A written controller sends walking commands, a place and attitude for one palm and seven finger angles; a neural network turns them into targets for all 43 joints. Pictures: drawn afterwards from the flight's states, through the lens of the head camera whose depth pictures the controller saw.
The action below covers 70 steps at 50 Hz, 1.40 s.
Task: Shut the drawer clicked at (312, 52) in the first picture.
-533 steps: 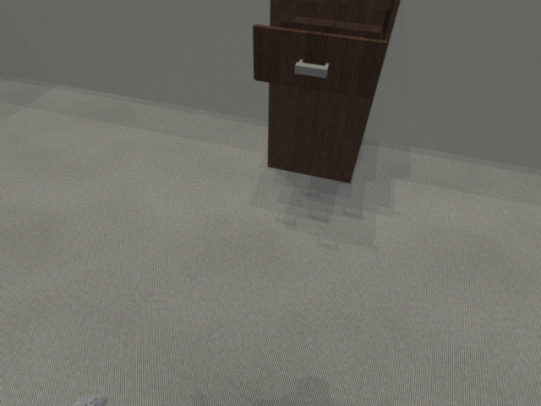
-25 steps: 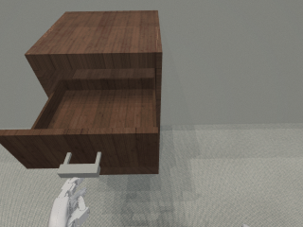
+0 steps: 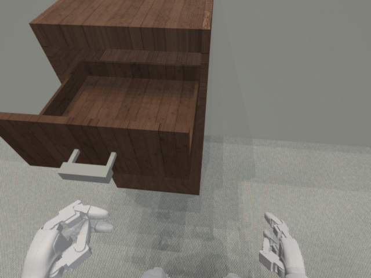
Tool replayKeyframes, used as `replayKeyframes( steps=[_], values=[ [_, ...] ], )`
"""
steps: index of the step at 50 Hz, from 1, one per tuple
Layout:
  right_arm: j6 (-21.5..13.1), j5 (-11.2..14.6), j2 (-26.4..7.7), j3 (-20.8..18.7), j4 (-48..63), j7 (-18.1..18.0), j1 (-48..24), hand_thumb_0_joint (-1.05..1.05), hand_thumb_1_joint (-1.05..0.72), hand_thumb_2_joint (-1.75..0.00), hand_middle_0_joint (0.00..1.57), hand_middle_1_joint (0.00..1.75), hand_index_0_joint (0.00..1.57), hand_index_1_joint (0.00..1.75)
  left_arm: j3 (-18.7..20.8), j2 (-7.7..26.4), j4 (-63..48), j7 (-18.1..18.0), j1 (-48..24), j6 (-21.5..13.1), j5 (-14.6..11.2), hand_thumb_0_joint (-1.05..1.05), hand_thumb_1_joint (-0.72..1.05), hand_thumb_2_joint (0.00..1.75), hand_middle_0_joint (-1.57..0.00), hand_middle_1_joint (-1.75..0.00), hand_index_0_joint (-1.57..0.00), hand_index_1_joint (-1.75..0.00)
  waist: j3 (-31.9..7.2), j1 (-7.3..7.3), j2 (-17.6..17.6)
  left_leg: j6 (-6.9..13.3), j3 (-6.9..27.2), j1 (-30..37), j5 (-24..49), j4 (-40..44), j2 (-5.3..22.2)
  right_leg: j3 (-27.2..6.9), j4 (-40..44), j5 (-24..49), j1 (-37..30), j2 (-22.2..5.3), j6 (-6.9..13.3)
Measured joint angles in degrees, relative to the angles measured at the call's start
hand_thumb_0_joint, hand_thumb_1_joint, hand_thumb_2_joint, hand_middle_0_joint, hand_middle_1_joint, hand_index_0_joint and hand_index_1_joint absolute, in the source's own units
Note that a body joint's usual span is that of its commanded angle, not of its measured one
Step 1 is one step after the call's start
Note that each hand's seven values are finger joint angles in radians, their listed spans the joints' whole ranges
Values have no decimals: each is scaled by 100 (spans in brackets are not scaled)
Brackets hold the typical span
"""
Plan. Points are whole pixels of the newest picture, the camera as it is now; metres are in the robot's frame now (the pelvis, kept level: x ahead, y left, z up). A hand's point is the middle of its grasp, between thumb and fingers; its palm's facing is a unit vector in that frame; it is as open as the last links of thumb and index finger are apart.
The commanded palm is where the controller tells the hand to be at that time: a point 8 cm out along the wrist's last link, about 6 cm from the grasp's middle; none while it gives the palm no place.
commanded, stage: raise the hand and make a fist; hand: left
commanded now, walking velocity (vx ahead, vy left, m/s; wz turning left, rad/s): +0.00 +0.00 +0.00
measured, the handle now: (90, 163) +0.33 +0.25 +0.06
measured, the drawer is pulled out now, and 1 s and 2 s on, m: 0.28 0.28 0.28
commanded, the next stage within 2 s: bring the fist close to the handle in 1.18 s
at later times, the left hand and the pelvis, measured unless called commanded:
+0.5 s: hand (57, 246) +0.15 +0.21 +0.12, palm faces +0.04 -1.00 -0.08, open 3.1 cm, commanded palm +0.09 +0.26 +0.14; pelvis +0.01 +0.03 +0.02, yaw -1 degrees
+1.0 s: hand (41, 243) +0.14 +0.21 +0.16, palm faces +0.04 -0.99 -0.10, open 3.3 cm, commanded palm +0.08 +0.27 +0.17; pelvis +0.01 +0.04 +0.04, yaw -1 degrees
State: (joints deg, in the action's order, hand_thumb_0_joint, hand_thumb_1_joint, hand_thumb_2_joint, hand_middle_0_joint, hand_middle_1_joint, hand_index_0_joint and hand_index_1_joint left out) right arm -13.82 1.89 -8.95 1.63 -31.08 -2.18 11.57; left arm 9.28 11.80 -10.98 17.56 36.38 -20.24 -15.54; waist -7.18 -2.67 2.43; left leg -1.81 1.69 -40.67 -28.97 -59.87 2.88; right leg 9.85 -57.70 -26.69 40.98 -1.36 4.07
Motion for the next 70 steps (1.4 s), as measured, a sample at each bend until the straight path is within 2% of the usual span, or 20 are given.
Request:
replayKeyframes(
  steps=[4, 8, 13, 17, 25, 32, 40, 49, 57, 70],
  values=[
    [-40, 44, -102, -111, -220, -67, 247, 1, -90, -89, 21, 30, 20, 30, 237, 56, 39, 13, 141, 26, -146, 2, 89, 90, -83, -99, -83, -99, 43, 119, -6, 2, -83, 249, 96, 277, -4, -77, 217, 86, -193, 11, -19],
    [-190, 89, -334, -294, -319, -117, 412, 1, -90, -89, 21, 30, 20, 30, 327, 82, -26, 16, 384, -91, -243, 2, 90, 90, -91, -107, -91, -107, 97, 174, -20, 29, -142, 434, 159, 461, -12, -133, 392, 163, -356, 16, -52],
    [-411, 129, -552, -469, -319, -161, 443, 1, -91, -90, 20, 30, 20, 30, 253, 81, -231, -17, 616, -255, -257, 2, 90, 90, -101, -118, -101, -118, 146, 165, -62, 84, -192, 599, 199, 590, -25, -180, 558, 243, -524, 17, -101],
    [-540, 140, -574, -485, -233, -153, 353, 1, -91, -90, 20, 30, 20, 30, 158, 81, -466, -126, 721, -254, -202, 2, 90, 90, -109, -127, -109, -127, 145, 132, -80, 136, -223, 748, 207, 667, -43, -210, 671, 287, -682, 8, -147],
    [-640, 102, -350, -196, 11, -45, 83, 1, -91, -90, 20, 30, 20, 30, -67, 45, -1004, -364, 799, 138, -23, 2, 90, 90, -125, -144, -125, -144, 98, 4, -44, 230, -261, 1073, 210, 816, -95, -247, 885, 346, -1035, -26, -248],
    [-651, 83, -161, 91, 77, 32, -3, 1, -90, -90, 21, 30, 20, 30, -116, 69, -1500, -411, 940, 571, 36, 2, 90, 90, -135, -155, -135, -155, 72, -131, 4, 282, -268, 1368, 229, 975, -135, -254, 1089, 395, -1358, -51, -315],
    [-766, 122, -191, 215, -12, 31, 82, 1, -90, -89, 21, 30, 20, 30, -6, 165, -1882, -390, 959, 929, -4, 2, 89, 90, -139, -159, -139, -159, 125, -201, 35, 298, -259, 1675, 296, 1186, -154, -243, 1339, 481, -1690, -50, -345],
    [-862, 159, -330, 125, -104, -5, 188, 1, -90, -89, 21, 30, 20, 30, -24, 141, -1851, -410, 921, 1128, 2, 2, 90, 90, -140, -160, -140, -160, 177, -130, 21, 278, -297, 1857, 401, 1390, -141, -279, 1502, 572, -1836, -26, -324],
    [-940, 171, -407, 41, -156, -38, 268, 1, -90, -90, 21, 30, 20, 30, 81, 190, -1764, -492, 938, 960, -48, 2, 89, 90, -140, -160, -140, -160, 220, -96, 37, 223, -281, 1866, 437, 1416, -92, -264, 1511, 591, -1834, 25, -264],
    [-1052, 178, -392, 40, -336, -166, 237, 1, -90, -90, 21, 30, 20, 30, 214, 177, -1152, -344, 508, 905, -146, 2, 89, 90, -140, -160, -140, -160, 263, -95, 112, 139, -237, 1854, 495, 1485, -24, -223, 1564, 616, -1819, 98, -179]
  ],
)
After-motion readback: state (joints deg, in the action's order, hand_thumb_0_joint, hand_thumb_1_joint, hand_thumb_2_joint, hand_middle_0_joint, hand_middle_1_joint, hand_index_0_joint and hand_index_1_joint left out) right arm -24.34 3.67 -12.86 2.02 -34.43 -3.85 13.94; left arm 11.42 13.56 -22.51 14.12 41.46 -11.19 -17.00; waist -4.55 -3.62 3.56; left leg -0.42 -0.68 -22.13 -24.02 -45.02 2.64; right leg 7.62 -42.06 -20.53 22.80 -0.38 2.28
